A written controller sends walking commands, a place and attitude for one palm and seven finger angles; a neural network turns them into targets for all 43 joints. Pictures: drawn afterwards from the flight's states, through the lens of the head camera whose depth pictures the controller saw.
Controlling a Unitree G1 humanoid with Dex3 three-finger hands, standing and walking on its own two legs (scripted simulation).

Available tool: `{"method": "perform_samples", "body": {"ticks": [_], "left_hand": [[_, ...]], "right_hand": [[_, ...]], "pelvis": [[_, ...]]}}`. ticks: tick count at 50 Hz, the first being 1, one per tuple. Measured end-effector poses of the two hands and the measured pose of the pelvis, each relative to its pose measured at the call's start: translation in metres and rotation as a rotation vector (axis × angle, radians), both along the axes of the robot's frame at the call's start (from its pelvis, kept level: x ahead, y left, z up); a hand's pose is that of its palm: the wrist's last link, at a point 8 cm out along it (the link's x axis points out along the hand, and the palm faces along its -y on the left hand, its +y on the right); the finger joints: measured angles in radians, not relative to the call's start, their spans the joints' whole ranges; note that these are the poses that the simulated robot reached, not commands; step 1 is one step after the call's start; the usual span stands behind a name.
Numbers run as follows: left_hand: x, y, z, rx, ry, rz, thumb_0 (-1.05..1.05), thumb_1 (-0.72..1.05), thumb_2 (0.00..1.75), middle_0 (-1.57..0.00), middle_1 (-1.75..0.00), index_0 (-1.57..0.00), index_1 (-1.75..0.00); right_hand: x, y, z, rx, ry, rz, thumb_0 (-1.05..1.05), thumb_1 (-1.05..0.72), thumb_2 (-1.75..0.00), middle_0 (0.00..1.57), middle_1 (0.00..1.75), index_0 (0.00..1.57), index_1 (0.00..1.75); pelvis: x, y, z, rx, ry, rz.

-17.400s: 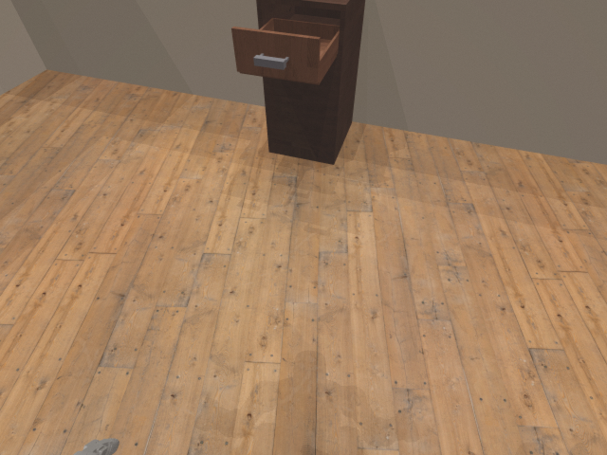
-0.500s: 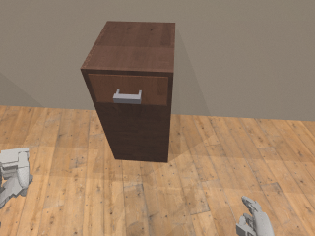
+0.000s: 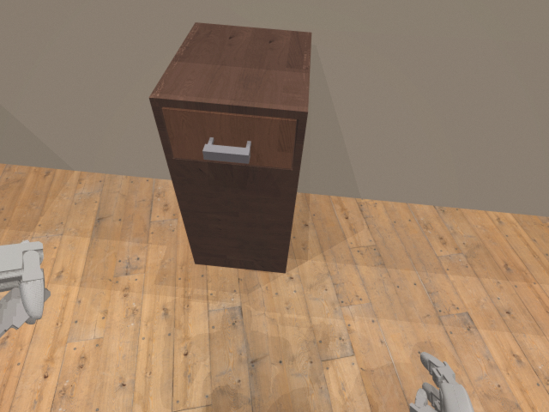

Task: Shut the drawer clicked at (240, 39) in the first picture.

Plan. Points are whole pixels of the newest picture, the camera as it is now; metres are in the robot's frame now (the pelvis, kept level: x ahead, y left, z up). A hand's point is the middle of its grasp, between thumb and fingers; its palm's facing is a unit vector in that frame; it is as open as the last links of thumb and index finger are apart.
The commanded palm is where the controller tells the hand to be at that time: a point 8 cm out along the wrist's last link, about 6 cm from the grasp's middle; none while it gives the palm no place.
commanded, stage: step back with the hand held close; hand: left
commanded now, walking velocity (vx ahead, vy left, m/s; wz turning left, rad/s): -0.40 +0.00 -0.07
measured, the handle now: (228, 148) +0.73 +0.13 -0.09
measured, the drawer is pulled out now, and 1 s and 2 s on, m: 0.00 0.00 0.00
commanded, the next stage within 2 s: stop stepping back and stand still in 0.44 s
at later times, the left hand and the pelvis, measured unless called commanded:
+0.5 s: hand out of the picture +0.10 +0.26 +0.18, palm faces +0.39 -0.81 -0.43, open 3.2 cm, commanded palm +0.03 +0.30 +0.19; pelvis -0.09 +0.01 +0.00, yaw +2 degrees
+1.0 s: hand out of the picture +0.01 +0.28 +0.18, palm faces +0.32 -0.87 -0.37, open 3.2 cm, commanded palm -0.02 +0.32 +0.19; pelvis -0.19 +0.06 +0.00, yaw -8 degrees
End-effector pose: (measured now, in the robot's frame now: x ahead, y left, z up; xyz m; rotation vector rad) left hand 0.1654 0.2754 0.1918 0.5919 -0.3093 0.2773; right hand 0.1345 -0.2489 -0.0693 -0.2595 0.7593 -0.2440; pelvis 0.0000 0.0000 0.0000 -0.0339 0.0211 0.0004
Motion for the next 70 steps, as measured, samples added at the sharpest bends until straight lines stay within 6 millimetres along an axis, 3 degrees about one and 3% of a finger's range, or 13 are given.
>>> {"method": "perform_samples", "body": {"ticks": [10, 14, 24, 29, 34, 39, 47, 52, 56, 60, 63, 67, 70], "left_hand": [[-0.035, -0.014, -0.004, -0.023, 0.020, -0.053, 0.01, 0.88, 0.90, -1.40, -1.60, -1.40, -1.60], [-0.052, -0.006, -0.003, -0.031, -0.008, -0.064, 0.01, 0.88, 0.90, -1.41, -1.59, -1.40, -1.60], [-0.102, 0.026, 0.007, -0.042, -0.073, 0.013, 0.01, 0.88, 0.90, -1.41, -1.60, -1.40, -1.60], [-0.131, 0.017, -0.002, -0.064, -0.074, -0.003, 0.01, 0.89, 0.90, -1.41, -1.60, -1.40, -1.60], [-0.134, 0.017, -0.003, -0.108, -0.092, -0.071, 0.01, 0.88, 0.90, -1.41, -1.60, -1.41, -1.60], [-0.138, 0.031, -0.005, -0.124, -0.045, -0.060, 0.01, 0.88, 0.90, -1.41, -1.60, -1.41, -1.60], [-0.191, 0.032, 0.008, -0.083, -0.015, -0.095, 0.01, 0.88, 0.90, -1.41, -1.60, -1.40, -1.60], [-0.184, 0.054, -0.005, -0.155, -0.113, -0.051, 0.01, 0.88, 0.90, -1.41, -1.60, -1.41, -1.60], [-0.177, 0.051, -0.011, -0.165, -0.058, -0.069, 0.01, 0.89, 0.90, -1.41, -1.60, -1.40, -1.60], [-0.197, 0.031, 0.001, -0.098, -0.001, -0.144, 0.02, 0.89, 0.90, -1.40, -1.60, -1.40, -1.60], [-0.216, 0.024, 0.007, -0.033, 0.001, -0.169, 0.01, 0.89, 0.90, -1.40, -1.60, -1.40, -1.60], [-0.226, 0.040, 0.010, -0.046, -0.040, -0.097, 0.01, 0.88, 0.90, -1.41, -1.60, -1.40, -1.60], [-0.225, 0.055, 0.000, -0.101, -0.040, -0.019, 0.01, 0.88, 0.90, -1.41, -1.60, -1.41, -1.60]], "right_hand": [[-0.002, 0.002, -0.001, 0.027, -0.035, 0.039, 0.01, -0.90, -0.90, 0.20, 0.30, 0.20, 0.30], [-0.015, 0.004, 0.005, 0.009, -0.051, 0.023, 0.01, -0.90, -0.90, 0.20, 0.30, 0.20, 0.30], [-0.066, 0.030, 0.011, 0.006, -0.034, 0.067, 0.01, -0.90, -0.90, 0.20, 0.30, 0.20, 0.30], [-0.084, 0.039, -0.001, 0.038, -0.042, 0.114, 0.01, -0.90, -0.90, 0.20, 0.30, 0.20, 0.30], [-0.118, 0.041, -0.003, 0.025, -0.028, 0.053, 0.01, -0.90, -0.90, 0.20, 0.31, 0.20, 0.30], [-0.152, 0.044, 0.012, 0.015, -0.064, -0.011, 0.01, -0.90, -0.90, 0.20, 0.30, 0.20, 0.30], [-0.202, 0.040, 0.018, -0.015, -0.019, -0.023, 0.01, -0.90, -0.90, 0.20, 0.31, 0.20, 0.30], [-0.225, 0.040, 0.007, -0.064, -0.035, -0.079, 0.01, -0.90, -0.90, 0.20, 0.30, 0.20, 0.30], [-0.245, 0.058, 0.008, 0.008, -0.052, -0.101, 0.01, -0.90, -0.90, 0.20, 0.30, 0.20, 0.30], [-0.261, 0.072, 0.009, 0.072, -0.049, -0.088, 0.01, -0.90, -0.90, 0.20, 0.30, 0.20, 0.30], [-0.267, 0.071, -0.004, 0.081, -0.004, -0.064, 0.01, -0.90, -0.90, 0.20, 0.31, 0.20, 0.30], [-0.274, 0.064, -0.012, 0.061, 0.069, -0.062, 0.01, -0.90, -0.90, 0.20, 0.31, 0.20, 0.30], [-0.273, 0.058, -0.010, 0.024, 0.063, -0.072, 0.01, -0.90, -0.90, 0.20, 0.31, 0.20, 0.30]], "pelvis": [[-0.035, -0.004, -0.003, -0.001, -0.006, -0.018], [-0.049, 0.005, -0.005, -0.008, -0.013, -0.013], [-0.086, 0.013, 0.003, -0.067, 0.008, 0.033], [-0.115, 0.011, -0.007, -0.011, 0.040, -0.051], [-0.129, 0.024, -0.006, -0.025, -0.014, -0.051], [-0.149, 0.032, 0.001, -0.012, -0.039, -0.053], [-0.181, 0.044, 0.008, 0.014, -0.040, -0.108], [-0.196, 0.062, -0.006, -0.011, -0.046, -0.119], [-0.213, 0.061, -0.001, 0.009, -0.076, -0.116], [-0.219, 0.054, 0.006, 0.000, -0.061, -0.119], [-0.227, 0.051, -0.001, 0.019, -0.043, -0.121], [-0.229, 0.053, 0.002, 0.025, -0.044, -0.104], [-0.225, 0.059, 0.002, 0.027, -0.041, -0.094]]}}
